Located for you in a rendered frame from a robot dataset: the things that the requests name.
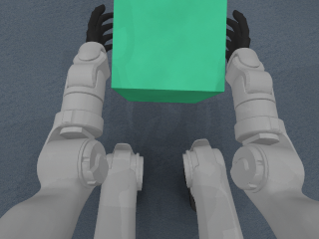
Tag left robot hand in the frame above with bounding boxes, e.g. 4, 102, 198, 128
86, 4, 114, 53

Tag left robot upper arm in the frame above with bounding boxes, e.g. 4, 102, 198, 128
0, 137, 109, 239

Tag robot right shin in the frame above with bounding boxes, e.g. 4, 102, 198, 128
189, 138, 226, 201

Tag carton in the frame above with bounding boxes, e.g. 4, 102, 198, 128
111, 0, 227, 104

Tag right robot thigh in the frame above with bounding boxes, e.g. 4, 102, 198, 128
182, 145, 244, 239

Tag robot left forearm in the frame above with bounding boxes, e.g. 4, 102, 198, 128
37, 42, 111, 179

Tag right robot upper arm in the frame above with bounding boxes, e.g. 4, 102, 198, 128
230, 143, 319, 239

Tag right robot hand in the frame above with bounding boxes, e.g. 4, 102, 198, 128
225, 10, 251, 63

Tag robot right forearm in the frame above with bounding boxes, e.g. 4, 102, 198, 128
225, 48, 299, 156

